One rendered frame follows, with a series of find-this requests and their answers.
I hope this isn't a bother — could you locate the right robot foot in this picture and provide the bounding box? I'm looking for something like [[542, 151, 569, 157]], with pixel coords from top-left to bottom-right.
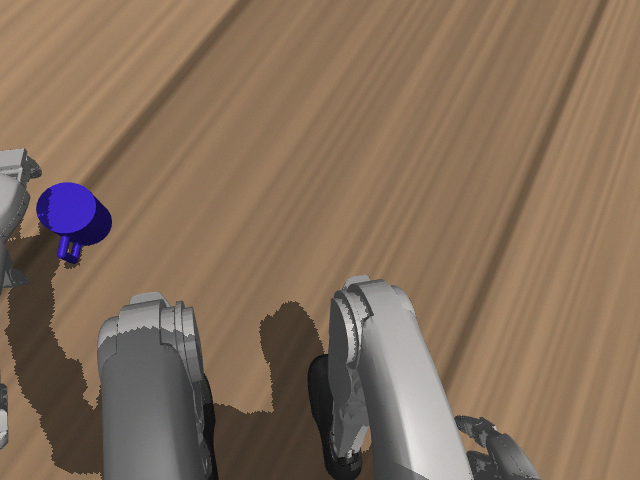
[[308, 354, 362, 480]]

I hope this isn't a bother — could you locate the left robot foot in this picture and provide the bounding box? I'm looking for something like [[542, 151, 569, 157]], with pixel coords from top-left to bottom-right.
[[200, 374, 218, 480]]

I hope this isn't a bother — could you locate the right robot hand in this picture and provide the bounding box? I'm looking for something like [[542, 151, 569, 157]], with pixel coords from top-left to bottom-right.
[[454, 415, 541, 480]]

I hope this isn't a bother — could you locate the left robot hand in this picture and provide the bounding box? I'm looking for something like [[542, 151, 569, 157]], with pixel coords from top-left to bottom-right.
[[0, 148, 42, 288]]

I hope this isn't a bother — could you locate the mug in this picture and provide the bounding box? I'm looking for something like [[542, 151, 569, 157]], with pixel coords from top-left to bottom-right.
[[36, 182, 112, 264]]

